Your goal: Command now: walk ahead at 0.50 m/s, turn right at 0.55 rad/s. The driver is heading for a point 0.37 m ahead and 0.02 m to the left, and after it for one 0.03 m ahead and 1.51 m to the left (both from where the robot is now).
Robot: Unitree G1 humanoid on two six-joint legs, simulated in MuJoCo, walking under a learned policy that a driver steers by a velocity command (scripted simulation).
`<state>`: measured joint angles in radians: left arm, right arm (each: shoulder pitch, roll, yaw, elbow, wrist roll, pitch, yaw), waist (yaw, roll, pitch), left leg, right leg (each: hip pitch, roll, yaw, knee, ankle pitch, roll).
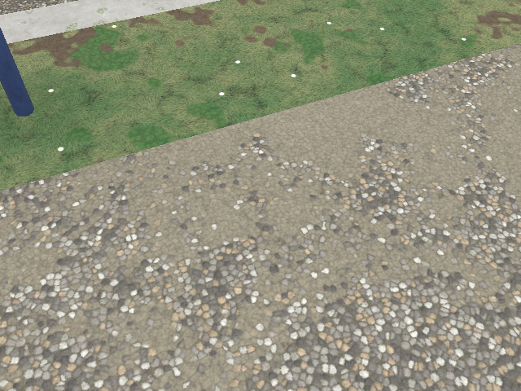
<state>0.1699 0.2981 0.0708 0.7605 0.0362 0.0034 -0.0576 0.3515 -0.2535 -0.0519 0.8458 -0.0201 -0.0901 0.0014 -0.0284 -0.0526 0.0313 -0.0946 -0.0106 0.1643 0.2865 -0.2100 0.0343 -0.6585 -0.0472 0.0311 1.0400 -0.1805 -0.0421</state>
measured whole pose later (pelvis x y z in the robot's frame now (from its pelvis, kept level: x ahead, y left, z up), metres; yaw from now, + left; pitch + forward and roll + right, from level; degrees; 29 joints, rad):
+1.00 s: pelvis +0.45 +0.00 +0.00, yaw +16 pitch +1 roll +0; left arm 0.18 0.26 0.04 0.78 0.04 -0.04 -0.02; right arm 0.31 -0.27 -0.07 0.82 0.00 -0.02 0.01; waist -0.01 -0.03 0.04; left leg -0.18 -0.11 -0.01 0.38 -0.22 0.12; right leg -0.54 -0.09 0.02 1.09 -0.31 0.03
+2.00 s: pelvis +0.69 +0.10 +0.00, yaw +52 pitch +2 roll -1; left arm 0.20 0.31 0.07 0.73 0.04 0.02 -0.03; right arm 0.39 -0.27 -0.05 0.74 -0.01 -0.01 0.02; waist -0.03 -0.04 -0.02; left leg -0.12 -0.08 -0.11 0.32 -0.22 0.09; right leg -0.55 -0.05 0.01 0.85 -0.20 0.05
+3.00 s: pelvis +0.89 +0.55 +0.00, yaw +87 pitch +1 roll +0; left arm 0.13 0.28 0.03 0.70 0.05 0.00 -0.02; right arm 0.39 -0.28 -0.06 0.81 0.00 -0.04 0.01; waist -0.05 -0.03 0.05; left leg -0.11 -0.17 -0.11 0.31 -0.20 0.15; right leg -0.68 -0.13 0.04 0.91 -0.15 0.06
